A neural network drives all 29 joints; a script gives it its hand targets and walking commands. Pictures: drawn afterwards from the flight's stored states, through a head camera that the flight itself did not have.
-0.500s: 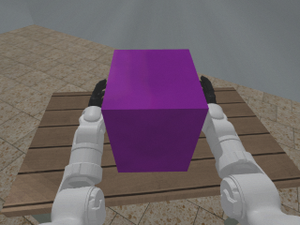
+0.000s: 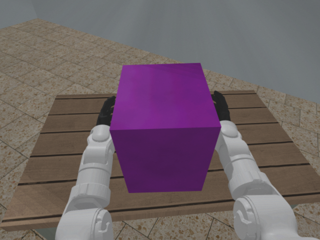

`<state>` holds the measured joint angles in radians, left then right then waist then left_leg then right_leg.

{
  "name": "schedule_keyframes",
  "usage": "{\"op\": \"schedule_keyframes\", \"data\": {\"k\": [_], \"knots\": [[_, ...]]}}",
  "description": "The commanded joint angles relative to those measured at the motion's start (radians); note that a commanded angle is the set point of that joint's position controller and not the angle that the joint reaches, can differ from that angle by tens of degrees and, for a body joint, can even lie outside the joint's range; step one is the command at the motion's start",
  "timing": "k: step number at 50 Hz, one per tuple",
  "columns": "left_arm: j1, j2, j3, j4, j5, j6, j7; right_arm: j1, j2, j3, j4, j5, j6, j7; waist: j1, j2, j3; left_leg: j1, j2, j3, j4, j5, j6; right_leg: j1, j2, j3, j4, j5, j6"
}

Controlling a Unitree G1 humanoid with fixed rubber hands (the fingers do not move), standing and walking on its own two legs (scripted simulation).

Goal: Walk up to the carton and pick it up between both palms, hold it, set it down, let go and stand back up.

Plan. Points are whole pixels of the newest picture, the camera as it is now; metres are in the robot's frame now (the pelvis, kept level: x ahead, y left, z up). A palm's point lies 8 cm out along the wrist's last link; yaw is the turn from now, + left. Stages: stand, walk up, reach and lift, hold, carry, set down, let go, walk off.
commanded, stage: set down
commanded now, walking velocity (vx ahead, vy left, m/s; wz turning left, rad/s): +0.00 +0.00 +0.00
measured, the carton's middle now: (163, 130) +0.39 +0.01 +0.08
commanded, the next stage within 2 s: none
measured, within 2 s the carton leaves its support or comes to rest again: rests again in 1.02 s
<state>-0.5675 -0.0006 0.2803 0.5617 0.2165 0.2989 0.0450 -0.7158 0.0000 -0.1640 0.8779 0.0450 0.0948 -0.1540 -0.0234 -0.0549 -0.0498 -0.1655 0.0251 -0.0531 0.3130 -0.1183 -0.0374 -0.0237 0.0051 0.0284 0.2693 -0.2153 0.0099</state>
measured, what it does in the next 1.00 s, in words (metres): stands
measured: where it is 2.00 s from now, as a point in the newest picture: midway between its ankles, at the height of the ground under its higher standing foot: outside the picture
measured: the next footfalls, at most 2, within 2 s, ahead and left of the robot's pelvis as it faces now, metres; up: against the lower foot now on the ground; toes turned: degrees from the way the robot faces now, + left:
none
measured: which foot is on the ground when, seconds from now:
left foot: down 0.00-1.00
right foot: down 0.00-1.00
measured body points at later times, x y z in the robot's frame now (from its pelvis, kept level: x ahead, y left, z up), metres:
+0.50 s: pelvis +0.00 +0.00 +0.00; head -0.02 +0.02 +0.45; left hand +0.37 +0.17 +0.08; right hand +0.39 -0.13 +0.10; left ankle +0.03 +0.14 -0.75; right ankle -0.04 -0.13 -0.75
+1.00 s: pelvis +0.00 +0.00 +0.00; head +0.00 +0.03 +0.45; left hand +0.38 +0.17 +0.05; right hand +0.39 -0.14 +0.07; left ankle +0.03 +0.14 -0.75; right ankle -0.04 -0.13 -0.75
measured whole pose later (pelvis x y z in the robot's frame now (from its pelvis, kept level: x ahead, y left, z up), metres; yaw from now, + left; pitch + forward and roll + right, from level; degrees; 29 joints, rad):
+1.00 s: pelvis +0.00 +0.00 +0.00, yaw -2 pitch +1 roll +0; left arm -0.52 -0.04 0.34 0.70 0.27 0.08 0.03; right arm -0.63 0.06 -0.34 0.93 -0.16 -0.09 -0.08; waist 0.02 -0.06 -0.03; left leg -0.20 0.03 -0.01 0.28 -0.10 -0.03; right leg -0.08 0.00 0.04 0.25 -0.19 0.02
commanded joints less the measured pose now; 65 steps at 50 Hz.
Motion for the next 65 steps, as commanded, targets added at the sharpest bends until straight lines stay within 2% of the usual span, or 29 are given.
{"op": "schedule_keyframes", "data": {"k": [1,5,7,8,9,10,12,15,17,20,27,30,31,34,38,41,42,43,46,47,50,51,53,55,57,60,62,64,65], "knots": [[-0.804,-0.681,-0.445,-0.185,-0.093,-0.118,-0.145,-0.712,0.650,0.359,-0.299,0.017,-0.098,0.140,0.006,0.080,-0.514,0.350,-0.057,0.092,0.063,0.395,-0.047,-0.050,0.051,-0.093,-0.006,0.395,0.063],[-0.760,-0.685,-0.437,-0.165,-0.079,-0.131,-0.144,-0.681,0.648,0.361,-0.300,0.004,-0.104,0.142,0.013,0.072,-0.500,0.340,-0.049,0.089,0.053,0.379,-0.040,-0.041,0.047,-0.084,-0.014,0.379,0.062],[-0.741,-0.685,-0.445,-0.189,-0.082,-0.139,-0.144,-0.674,0.660,0.379,-0.325,0.003,-0.111,0.139,0.018,0.064,-0.534,0.331,-0.055,0.092,0.070,0.431,-0.045,-0.025,0.055,-0.084,0.008,0.457,0.067],[-0.724,-0.687,-0.442,-0.182,-0.084,-0.142,-0.143,-0.659,0.655,0.384,-0.320,0.007,-0.112,0.139,0.011,0.045,-0.523,0.330,-0.052,0.090,0.059,0.424,-0.037,-0.019,0.051,-0.083,0.007,0.465,0.073],[-0.726,-0.676,-0.429,-0.182,-0.076,-0.143,-0.150,-0.635,0.652,0.374,-0.305,-0.002,-0.108,0.136,0.010,0.058,-0.514,0.329,-0.054,0.094,0.062,0.423,-0.040,-0.021,0.053,-0.083,0.006,0.471,0.071],[-0.724,-0.665,-0.409,-0.141,-0.065,-0.139,-0.152,-0.647,0.636,0.348,-0.285,-0.021,-0.102,0.137,-0.001,0.049,-0.463,0.306,-0.054,0.095,0.052,0.375,-0.035,-0.025,0.048,-0.083,-0.004,0.423,0.071],[-0.720,-0.661,-0.401,-0.157,-0.058,-0.145,-0.160,-0.607,0.653,0.344,-0.272,-0.034,-0.104,0.138,0.008,0.044,-0.466,0.302,-0.053,0.101,0.040,0.354,-0.032,-0.008,0.045,-0.078,-0.002,0.426,0.074],[-0.710,-0.659,-0.386,-0.162,-0.040,-0.151,-0.162,-0.598,0.657,0.356,-0.272,-0.030,-0.118,0.144,0.027,0.073,-0.466,0.301,-0.058,0.106,0.037,0.374,-0.032,0.003,0.038,-0.076,0.002,0.443,0.074],[-0.722,-0.656,-0.383,-0.163,-0.037,-0.161,-0.162,-0.604,0.647,0.330,-0.267,-0.046,-0.127,0.150,0.020,0.086,-0.478,0.298,-0.057,0.112,0.037,0.379,-0.039,0.002,0.043,-0.081,0.005,0.436,0.072],[-0.704,-0.663,-0.380,-0.137,-0.026,-0.172,-0.163,-0.586,0.644,0.304,-0.220,-0.072,-0.138,0.155,0.012,0.092,-0.442,0.291,-0.053,0.112,0.028,0.356,-0.039,-0.011,0.039,-0.086,-0.002,0.397,0.066],[-0.748,-0.682,-0.390,-0.112,-0.029,-0.208,-0.152,-0.618,0.659,0.259,-0.233,-0.110,-0.180,0.170,0.006,0.086,-0.455,0.295,-0.047,0.117,0.019,0.311,-0.035,-0.046,0.042,-0.089,-0.019,0.313,0.057],[-0.742,-0.696,-0.391,-0.079,-0.025,-0.224,-0.142,-0.625,0.637,0.230,-0.218,-0.139,-0.200,0.182,0.009,0.088,-0.475,0.298,-0.041,0.122,0.019,0.293,-0.037,-0.071,0.042,-0.097,-0.031,0.260,0.048],[-0.716,-0.684,-0.373,-0.052,-0.016,-0.227,-0.143,-0.626,0.639,0.230,-0.216,-0.139,-0.201,0.186,0.025,0.063,-0.458,0.289,-0.039,0.123,0.016,0.288,-0.032,-0.065,0.041,-0.092,-0.031,0.260,0.047],[-0.748,-0.674,-0.335,-0.050,-0.009,-0.249,-0.142,-0.604,0.641,0.203,-0.183,-0.174,-0.208,0.194,0.025,0.054,-0.480,0.281,-0.038,0.136,0.004,0.257,-0.026,-0.064,0.040,-0.094,-0.031,0.241,0.048],[-0.712,-0.662,-0.317,0.001,0.002,-0.262,-0.139,-0.604,0.618,0.165,-0.154,-0.192,-0.236,0.209,0.037,0.078,-0.451,0.287,-0.036,0.149,-0.005,0.234,-0.026,-0.080,0.035,-0.101,-0.038,0.202,0.043],[-0.677,-0.647,-0.272,0.044,0.034,-0.267,-0.138,-0.580,0.612,0.150,-0.129,-0.206,-0.243,0.216,0.053,0.075,-0.429,0.279,-0.033,0.154,-0.008,0.249,-0.028,-0.065,0.039,-0.102,-0.040,0.220,0.046],[-0.665,-0.653,-0.272,0.027,0.036,-0.272,-0.137,-0.559,0.619,0.137,-0.109,-0.216,-0.246,0.218,0.039,0.085,-0.431,0.287,-0.031,0.151,-0.006,0.266,-0.031,-0.063,0.040,-0.106,-0.042,0.227,0.040],[-0.647,-0.646,-0.264,0.046,0.044,-0.273,-0.139,-0.541,0.612,0.130,-0.081,-0.219,-0.244,0.217,0.049,0.085,-0.386,0.279,-0.029,0.156,-0.011,0.260,-0.030,-0.066,0.040,-0.098,-0.047,0.214,0.037],[-0.674,-0.664,-0.297,-0.021,0.035,-0.299,-0.129,-0.529,0.622,0.153,-0.102,-0.217,-0.269,0.220,0.051,0.105,-0.453,0.301,-0.031,0.158,0.009,0.339,-0.040,-0.060,0.045,-0.105,-0.030,0.270,0.040],[-0.667,-0.651,-0.292,0.001,0.037,-0.304,-0.129,-0.520,0.621,0.161,-0.089,-0.212,-0.273,0.219,0.055,0.104,-0.446,0.304,-0.031,0.159,0.016,0.345,-0.043,-0.067,0.046,-0.107,-0.034,0.271,0.040],[-0.661,-0.666,-0.327,-0.022,0.026,-0.322,-0.118,-0.516,0.623,0.173,-0.116,-0.225,-0.295,0.217,0.038,0.088,-0.482,0.305,-0.031,0.152,0.034,0.391,-0.051,-0.074,0.059,-0.114,-0.029,0.315,0.040],[-0.650,-0.679,-0.337,-0.042,0.024,-0.335,-0.117,-0.506,0.637,0.204,-0.141,-0.220,-0.309,0.213,0.051,0.098,-0.521,0.322,-0.034,0.150,0.044,0.427,-0.051,-0.062,0.054,-0.107,-0.018,0.358,0.043],[-0.673,-0.676,-0.362,-0.074,0.013,-0.359,-0.115,-0.506,0.650,0.218,-0.151,-0.215,-0.324,0.206,0.048,0.109,-0.555,0.314,-0.035,0.157,0.053,0.449,-0.052,-0.051,0.055,-0.105,-0.003,0.398,0.045],[-0.647,-0.667,-0.355,-0.043,0.025,-0.371,-0.110,-0.480,0.649,0.212,-0.135,-0.232,-0.330,0.202,0.049,0.108,-0.544,0.286,-0.036,0.155,0.053,0.437,-0.054,-0.053,0.053,-0.099,0.003,0.410,0.046],[-0.630,-0.656,-0.358,-0.025,0.023,-0.381,-0.115,-0.471,0.648,0.224,-0.134,-0.230,-0.337,0.194,0.044,0.084,-0.522,0.269,-0.039,0.155,0.053,0.433,-0.045,-0.052,0.051,-0.100,0.006,0.427,0.048],[-0.565,-0.646,-0.325,0.020,0.043,-0.387,-0.127,-0.431,0.654,0.243,-0.120,-0.226,-0.337,0.185,0.063,0.063,-0.478,0.230,-0.042,0.159,0.042,0.409,-0.030,-0.010,0.043,-0.086,0.014,0.465,0.058],[-0.582,-0.656,-0.324,-0.011,0.040,-0.397,-0.134,-0.429,0.671,0.252,-0.138,-0.233,-0.346,0.181,0.045,0.036,-0.514,0.214,-0.044,0.155,0.041,0.408,-0.026,0.026,0.042,-0.083,0.031,0.528,0.068],[-0.558,-0.639,-0.296,0.034,0.052,-0.400,-0.144,-0.412,0.669,0.246,-0.128,-0.242,-0.345,0.178,0.046,0.018,-0.473,0.194,-0.046,0.156,0.028,0.374,-0.019,0.034,0.038,-0.085,0.026,0.516,0.073],[-0.576,-0.642,-0.295,0.011,0.046,-0.409,-0.146,-0.416,0.674,0.263,-0.139,-0.238,-0.352,0.177,0.058,0.023,-0.482,0.195,-0.048,0.155,0.028,0.380,-0.020,0.045,0.036,-0.081,0.026,0.522,0.070]]}}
